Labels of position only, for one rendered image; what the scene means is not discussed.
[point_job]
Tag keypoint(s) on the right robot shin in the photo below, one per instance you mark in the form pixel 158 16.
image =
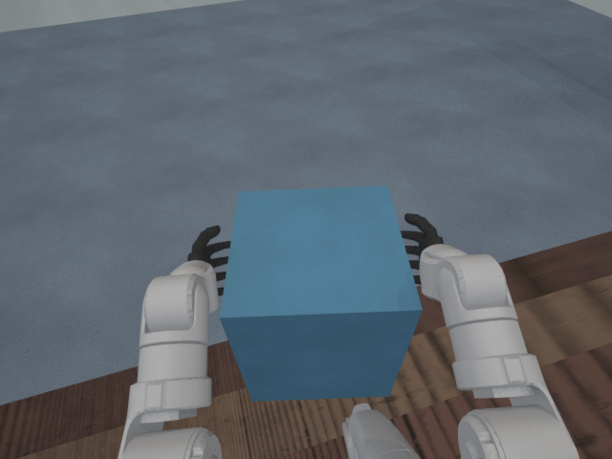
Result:
pixel 360 407

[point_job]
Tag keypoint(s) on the left robot upper arm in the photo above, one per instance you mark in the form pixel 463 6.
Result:
pixel 185 443

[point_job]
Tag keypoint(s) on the robot right hand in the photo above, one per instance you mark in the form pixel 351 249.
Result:
pixel 427 237

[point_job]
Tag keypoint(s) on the right robot forearm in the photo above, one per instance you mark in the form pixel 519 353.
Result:
pixel 490 352

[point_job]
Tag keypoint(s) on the left robot forearm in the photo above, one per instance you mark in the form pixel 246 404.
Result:
pixel 173 362

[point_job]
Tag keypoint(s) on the right robot thigh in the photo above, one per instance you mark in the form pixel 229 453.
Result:
pixel 369 434

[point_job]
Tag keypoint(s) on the carton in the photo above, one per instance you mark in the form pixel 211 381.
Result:
pixel 319 299

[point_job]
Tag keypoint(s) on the robot left hand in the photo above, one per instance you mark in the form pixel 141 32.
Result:
pixel 200 251

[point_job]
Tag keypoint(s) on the right robot upper arm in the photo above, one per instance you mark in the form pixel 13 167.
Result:
pixel 513 432

